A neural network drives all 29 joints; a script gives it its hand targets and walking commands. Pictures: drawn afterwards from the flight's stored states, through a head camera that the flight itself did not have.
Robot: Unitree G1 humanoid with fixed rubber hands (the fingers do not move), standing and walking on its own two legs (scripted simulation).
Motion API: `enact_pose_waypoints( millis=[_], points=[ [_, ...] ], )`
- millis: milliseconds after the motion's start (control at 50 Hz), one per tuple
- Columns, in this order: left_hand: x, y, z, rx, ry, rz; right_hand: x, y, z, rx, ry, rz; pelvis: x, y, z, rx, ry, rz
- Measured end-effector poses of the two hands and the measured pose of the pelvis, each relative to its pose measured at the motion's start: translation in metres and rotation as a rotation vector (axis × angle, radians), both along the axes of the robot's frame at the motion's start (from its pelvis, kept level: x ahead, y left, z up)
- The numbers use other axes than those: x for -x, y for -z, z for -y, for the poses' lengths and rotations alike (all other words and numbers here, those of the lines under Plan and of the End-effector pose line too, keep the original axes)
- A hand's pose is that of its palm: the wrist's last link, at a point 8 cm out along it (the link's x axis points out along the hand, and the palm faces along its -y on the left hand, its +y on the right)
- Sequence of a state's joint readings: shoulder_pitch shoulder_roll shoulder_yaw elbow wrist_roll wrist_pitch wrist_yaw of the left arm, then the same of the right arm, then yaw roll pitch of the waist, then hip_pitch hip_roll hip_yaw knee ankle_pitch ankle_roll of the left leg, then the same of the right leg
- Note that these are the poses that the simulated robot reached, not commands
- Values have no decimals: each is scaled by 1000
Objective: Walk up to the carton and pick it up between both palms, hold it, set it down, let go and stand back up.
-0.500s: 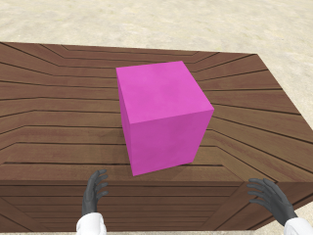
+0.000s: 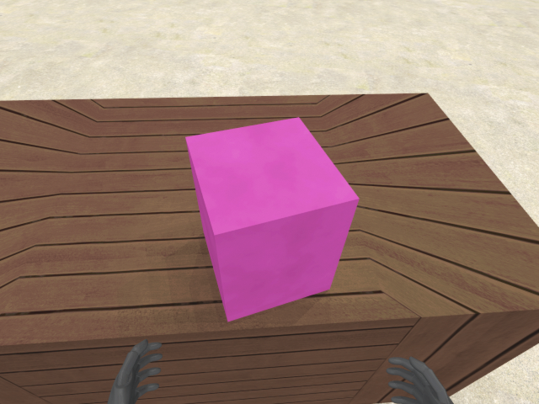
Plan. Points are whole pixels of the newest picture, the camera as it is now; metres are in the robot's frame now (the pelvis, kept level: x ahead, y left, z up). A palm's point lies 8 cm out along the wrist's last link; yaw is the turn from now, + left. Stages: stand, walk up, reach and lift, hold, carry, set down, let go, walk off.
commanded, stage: set down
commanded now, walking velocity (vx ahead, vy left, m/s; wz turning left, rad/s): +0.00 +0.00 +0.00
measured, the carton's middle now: (263, 219) +0.43 +0.02 +0.03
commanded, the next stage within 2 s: let go in 0.52 s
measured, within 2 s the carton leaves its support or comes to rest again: neither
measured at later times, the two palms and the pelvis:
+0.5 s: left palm out of the picture +0.16 +0.24 -0.08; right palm out of the picture +0.15 -0.21 -0.08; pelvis -0.01 +0.02 +0.00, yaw -1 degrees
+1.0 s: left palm out of the picture +0.16 +0.24 -0.08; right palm out of the picture +0.13 -0.22 -0.08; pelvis -0.01 +0.02 +0.00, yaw -1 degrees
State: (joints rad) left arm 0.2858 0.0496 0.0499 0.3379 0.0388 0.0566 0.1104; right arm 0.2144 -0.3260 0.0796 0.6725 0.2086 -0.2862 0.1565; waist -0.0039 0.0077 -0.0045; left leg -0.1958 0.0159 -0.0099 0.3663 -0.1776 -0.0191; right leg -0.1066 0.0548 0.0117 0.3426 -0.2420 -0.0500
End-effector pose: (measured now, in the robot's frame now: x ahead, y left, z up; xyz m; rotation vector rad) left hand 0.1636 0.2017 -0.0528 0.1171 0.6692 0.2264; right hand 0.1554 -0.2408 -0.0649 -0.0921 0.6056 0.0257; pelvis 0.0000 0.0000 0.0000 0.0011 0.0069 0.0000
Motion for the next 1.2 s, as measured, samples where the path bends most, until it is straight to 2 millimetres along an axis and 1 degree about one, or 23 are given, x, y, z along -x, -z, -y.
enact_pose_waypoints(
  millis=[60, 140, 200, 260, 340, 400, 460, 540, 640, 740, 880, 1060, 1080, 1120, 1200],
  points=[
    [9, 9, -1, 21, 8, -35, 1, -4, 1, 33, 5, -6, 4, -1, -1, 2, -1, 7],
    [16, 17, -5, 32, 14, -54, -3, -11, 2, 73, 4, -9, 10, -1, -1, 3, 0, 14],
    [19, 23, -10, 32, 25, -80, -7, -14, -1, 99, 6, -25, 13, -1, -1, 3, 1, 20],
    [19, 27, -17, 22, 40, -109, -9, -13, -4, 113, 23, -48, 15, 0, -3, 1, 3, 27],
    [14, 26, -28, -5, 52, -124, -8, -6, -12, 101, 51, -72, 15, 0, -8, 1, 8, 31],
    [9, 24, -34, -18, 64, -134, -4, 2, -18, 88, 69, -97, 13, 0, -13, 1, 13, 32],
    [7, 24, -37, -16, 81, -153, 2, 10, -24, 90, 77, -119, 10, -1, -18, 3, 16, 36],
    [7, 29, -40, -5, 93, -189, 13, 18, -29, 96, 89, -146, 7, -1, -23, 4, 22, 40],
    [8, 35, -42, 11, 100, -188, 21, 19, -29, 116, 88, -152, 4, -1, -24, 7, 23, 45],
    [8, 39, -40, 16, 116, -186, 22, 13, -24, 136, 99, -134, 3, -1, -23, 9, 24, 52],
    [6, 34, -39, -4, 132, -164, 19, 9, -19, 142, 89, -114, 5, 0, -20, 9, 22, 66],
    [5, 27, -40, -30, 148, -168, 23, 17, -22, 126, 92, -132, 10, 0, -15, 2, 20, 73],
    [6, 27, -42, -36, 148, -157, 25, 19, -20, 139, 89, -149, 10, 1, -15, 5, 13, 67],
    [12, 28, -53, -53, 132, -150, 32, 23, -8, 178, 100, -198, 10, 2, -14, 10, 3, 60],
    [39, 36, -82, -97, 77, -194, 50, 25, 23, 260, 145, -281, 10, 4, -13, 16, -8, 56]
  ],
)
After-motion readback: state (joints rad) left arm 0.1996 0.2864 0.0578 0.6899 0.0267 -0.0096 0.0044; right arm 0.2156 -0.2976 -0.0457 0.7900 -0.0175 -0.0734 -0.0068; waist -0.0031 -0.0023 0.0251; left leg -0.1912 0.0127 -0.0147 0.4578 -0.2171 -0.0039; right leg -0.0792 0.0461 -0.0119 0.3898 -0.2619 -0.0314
